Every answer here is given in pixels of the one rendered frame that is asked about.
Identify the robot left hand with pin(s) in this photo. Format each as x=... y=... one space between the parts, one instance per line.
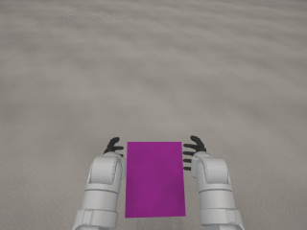
x=111 y=148

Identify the robot right hand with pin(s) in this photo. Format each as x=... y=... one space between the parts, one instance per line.
x=198 y=147

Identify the robot right forearm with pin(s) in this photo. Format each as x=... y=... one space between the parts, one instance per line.
x=218 y=210

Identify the carton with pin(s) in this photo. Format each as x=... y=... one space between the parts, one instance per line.
x=154 y=180

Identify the robot left forearm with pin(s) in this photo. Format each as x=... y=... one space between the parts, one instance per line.
x=102 y=188

